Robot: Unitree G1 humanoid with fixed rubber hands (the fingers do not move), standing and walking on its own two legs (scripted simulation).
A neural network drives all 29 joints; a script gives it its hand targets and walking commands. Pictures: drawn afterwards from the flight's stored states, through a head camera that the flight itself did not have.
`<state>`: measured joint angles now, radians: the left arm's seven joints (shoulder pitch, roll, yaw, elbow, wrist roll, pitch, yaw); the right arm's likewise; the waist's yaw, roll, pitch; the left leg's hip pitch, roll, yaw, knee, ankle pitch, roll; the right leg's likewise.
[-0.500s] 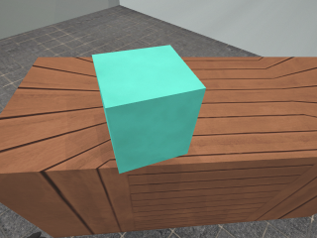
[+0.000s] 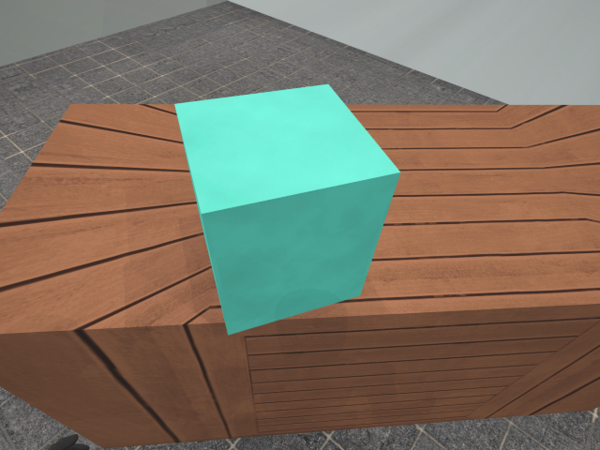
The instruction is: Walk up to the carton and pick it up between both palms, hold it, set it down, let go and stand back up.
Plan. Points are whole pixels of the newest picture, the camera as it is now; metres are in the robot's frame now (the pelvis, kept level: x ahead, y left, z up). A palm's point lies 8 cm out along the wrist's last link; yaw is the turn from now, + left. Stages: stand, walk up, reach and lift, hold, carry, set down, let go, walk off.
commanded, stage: walk up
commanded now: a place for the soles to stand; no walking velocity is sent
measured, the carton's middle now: (277, 210) +0.43 +0.03 +0.10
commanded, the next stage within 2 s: none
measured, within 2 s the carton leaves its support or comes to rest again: neither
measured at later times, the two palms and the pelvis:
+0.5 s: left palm out of the picture +0.12 +0.32 -0.08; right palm out of the picture +0.08 -0.33 -0.06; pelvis +0.00 +0.00 +0.00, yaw +0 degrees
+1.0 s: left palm out of the picture +0.13 +0.32 -0.08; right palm out of the picture +0.09 -0.32 -0.06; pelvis +0.01 +0.01 +0.00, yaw +0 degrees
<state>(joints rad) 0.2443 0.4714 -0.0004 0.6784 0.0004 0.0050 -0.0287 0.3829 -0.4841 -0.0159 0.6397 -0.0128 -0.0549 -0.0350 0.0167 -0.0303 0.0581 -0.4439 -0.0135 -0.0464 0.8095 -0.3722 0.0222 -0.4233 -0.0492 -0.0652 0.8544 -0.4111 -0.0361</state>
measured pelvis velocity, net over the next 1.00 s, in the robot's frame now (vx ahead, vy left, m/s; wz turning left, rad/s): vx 0.01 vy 0.01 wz -0.01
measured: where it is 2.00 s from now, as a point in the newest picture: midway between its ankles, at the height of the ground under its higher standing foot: outside the picture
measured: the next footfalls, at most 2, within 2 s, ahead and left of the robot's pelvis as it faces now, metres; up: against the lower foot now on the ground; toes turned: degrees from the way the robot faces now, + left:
none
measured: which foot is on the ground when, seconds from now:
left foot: down 0.00-1.00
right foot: down 0.00-1.00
